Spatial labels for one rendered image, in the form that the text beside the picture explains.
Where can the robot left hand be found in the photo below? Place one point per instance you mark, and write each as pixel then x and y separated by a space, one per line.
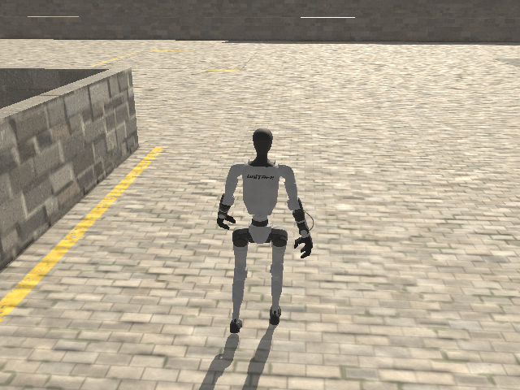
pixel 225 226

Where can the right robot shin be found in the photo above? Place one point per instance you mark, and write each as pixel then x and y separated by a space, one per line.
pixel 276 289

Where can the right robot foot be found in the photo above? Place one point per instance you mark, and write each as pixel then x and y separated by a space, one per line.
pixel 275 318

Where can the robot right forearm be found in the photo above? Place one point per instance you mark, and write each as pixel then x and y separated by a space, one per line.
pixel 300 219

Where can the robot left forearm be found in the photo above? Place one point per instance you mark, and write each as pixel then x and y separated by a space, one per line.
pixel 223 209

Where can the left robot upper arm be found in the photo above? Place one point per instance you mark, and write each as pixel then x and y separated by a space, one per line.
pixel 231 182

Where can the right robot upper arm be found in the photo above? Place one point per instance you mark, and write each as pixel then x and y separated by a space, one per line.
pixel 290 185

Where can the robot right hand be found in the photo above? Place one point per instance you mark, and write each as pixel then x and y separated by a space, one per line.
pixel 308 245

